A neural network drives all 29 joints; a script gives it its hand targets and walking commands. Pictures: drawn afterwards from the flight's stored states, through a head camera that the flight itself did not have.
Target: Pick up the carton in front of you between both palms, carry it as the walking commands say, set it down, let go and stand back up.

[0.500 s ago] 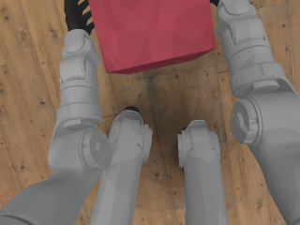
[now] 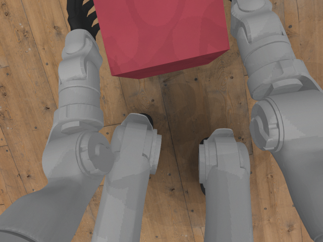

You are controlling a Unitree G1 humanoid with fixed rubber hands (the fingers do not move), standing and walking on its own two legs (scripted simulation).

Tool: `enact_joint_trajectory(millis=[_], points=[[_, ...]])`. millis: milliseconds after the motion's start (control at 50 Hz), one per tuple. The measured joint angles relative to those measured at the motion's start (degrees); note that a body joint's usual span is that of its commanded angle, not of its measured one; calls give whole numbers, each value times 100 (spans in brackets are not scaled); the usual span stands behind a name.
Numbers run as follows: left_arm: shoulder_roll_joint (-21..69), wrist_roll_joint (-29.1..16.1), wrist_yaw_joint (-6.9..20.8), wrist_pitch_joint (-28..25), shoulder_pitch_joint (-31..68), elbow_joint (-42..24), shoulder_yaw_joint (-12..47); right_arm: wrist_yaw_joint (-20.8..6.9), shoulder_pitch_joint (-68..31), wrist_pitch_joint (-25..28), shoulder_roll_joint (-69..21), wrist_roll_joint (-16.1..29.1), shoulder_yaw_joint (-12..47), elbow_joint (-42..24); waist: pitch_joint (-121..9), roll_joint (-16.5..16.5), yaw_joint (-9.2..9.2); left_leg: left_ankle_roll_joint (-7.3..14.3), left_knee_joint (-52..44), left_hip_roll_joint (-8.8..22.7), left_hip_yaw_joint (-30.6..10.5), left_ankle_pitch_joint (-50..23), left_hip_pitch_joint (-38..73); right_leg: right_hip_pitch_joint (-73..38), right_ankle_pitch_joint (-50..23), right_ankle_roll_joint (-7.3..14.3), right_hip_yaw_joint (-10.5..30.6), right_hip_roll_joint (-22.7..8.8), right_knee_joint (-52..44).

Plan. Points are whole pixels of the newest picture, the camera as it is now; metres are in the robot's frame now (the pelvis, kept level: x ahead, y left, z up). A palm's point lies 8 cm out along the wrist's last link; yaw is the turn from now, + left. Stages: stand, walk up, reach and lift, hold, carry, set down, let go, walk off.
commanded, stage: set down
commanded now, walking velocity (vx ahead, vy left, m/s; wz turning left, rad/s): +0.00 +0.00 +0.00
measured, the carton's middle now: (162, 24) +0.51 +0.08 -0.24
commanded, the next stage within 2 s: none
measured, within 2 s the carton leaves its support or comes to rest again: rests again in 0.68 s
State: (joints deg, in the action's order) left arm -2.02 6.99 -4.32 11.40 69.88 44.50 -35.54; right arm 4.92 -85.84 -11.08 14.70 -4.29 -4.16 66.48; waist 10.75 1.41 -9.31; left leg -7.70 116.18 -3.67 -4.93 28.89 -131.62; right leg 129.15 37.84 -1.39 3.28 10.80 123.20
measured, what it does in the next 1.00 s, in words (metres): stands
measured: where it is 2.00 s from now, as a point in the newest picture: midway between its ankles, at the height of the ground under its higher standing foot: (173, 164)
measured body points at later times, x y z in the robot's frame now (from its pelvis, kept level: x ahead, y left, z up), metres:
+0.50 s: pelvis +0.00 +0.00 -0.01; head +0.36 -0.01 +0.25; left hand +0.49 +0.24 -0.18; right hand +0.57 -0.06 -0.20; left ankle +0.13 +0.15 -0.36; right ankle +0.08 -0.10 -0.36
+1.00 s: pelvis -0.01 +0.01 -0.02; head +0.37 -0.01 +0.21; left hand +0.47 +0.28 -0.21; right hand +0.57 -0.11 -0.22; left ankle +0.13 +0.15 -0.36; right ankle +0.08 -0.10 -0.36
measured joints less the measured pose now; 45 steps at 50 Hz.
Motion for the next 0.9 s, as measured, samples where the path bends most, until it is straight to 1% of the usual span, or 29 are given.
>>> enact_joint_trajectory(millis=[240, 320, 580, 700, 740, 780, 840, 900], points=[[-136, 79, 166, -70, 190, 424, 27, -41, 0, 82, 86, -100, -3, 195, 151, -48, -23, 38, 115, 49, 82, 27, 11, 9, 27, 52, -16, -105, 140], [-221, 86, 195, -120, 223, 540, 7, -138, -30, 104, 71, -122, -28, 213, 182, -57, 2, 46, 148, 61, 103, 38, 10, 19, 37, 74, -25, -143, 180], [-479, 187, 344, -220, 372, 912, -150, -424, -146, 156, -27, -428, -317, 223, 349, -110, 77, 69, 249, 89, 168, 36, 34, 24, 32, 145, -52, -268, 310], [-560, 146, 418, -348, 467, 1168, -171, -513, -186, 282, 45, -429, -226, 211, 497, -179, 48, 76, 321, 106, 206, 41, 69, -1, 39, 166, -60, -336, 391], [-575, 58, 416, -500, 511, 1334, -98, -510, -173, 351, 146, -329, -84, 207, 565, -205, 18, 87, 343, 119, 236, 35, 86, -13, 37, 162, -49, -362, 425], [-637, -136, 313, -679, 552, 1583, 102, -408, -140, 425, 301, -119, 125, 206, 653, -234, -2, 107, 360, 139, 277, 21, 103, -25, 33, 154, -33, -396, 454], [-834, -627, 100, -911, 582, 1890, 492, -261, -110, 517, 654, 355, 542, 238, 776, -289, 1, 170, 359, 189, 352, -23, 96, -25, 17, 157, -22, -476, 467], [-1079, -1137, -6, -1079, 619, 2121, 890, -239, -102, 590, 1022, 837, 962, 228, 851, -328, 24, 280, 349, 267, 433, -88, 36, 12, -9, 166, -34, -573, 461]])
